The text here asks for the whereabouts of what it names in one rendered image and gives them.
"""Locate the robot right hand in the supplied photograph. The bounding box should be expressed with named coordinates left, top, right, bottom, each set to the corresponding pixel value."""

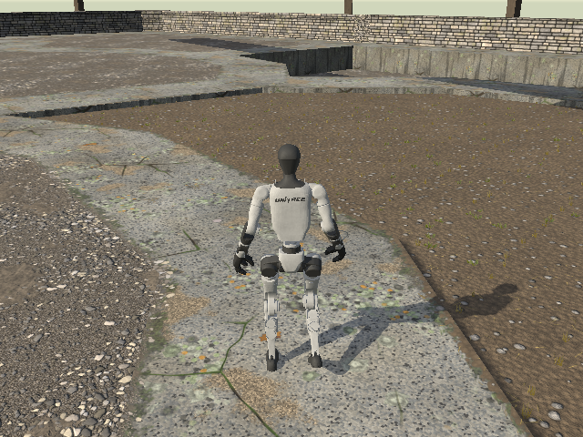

left=324, top=245, right=346, bottom=262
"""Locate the robot torso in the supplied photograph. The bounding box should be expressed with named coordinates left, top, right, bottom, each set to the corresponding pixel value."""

left=269, top=179, right=312, bottom=273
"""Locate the robot left hand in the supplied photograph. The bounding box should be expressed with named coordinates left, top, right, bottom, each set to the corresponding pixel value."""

left=233, top=253, right=254, bottom=275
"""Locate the right robot forearm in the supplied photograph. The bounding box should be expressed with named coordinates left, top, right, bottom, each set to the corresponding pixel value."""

left=326, top=219, right=343, bottom=249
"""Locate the right robot shin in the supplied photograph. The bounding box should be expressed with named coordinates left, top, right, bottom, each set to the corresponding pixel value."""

left=306, top=294, right=320, bottom=356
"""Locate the right robot upper arm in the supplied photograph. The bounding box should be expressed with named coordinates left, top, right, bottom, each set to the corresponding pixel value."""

left=309, top=183, right=335, bottom=233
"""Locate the left robot upper arm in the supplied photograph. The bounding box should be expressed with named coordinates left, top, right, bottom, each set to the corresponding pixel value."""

left=245, top=184, right=271, bottom=236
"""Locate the left robot forearm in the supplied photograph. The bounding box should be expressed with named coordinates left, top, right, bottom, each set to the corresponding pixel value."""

left=236, top=221, right=254, bottom=258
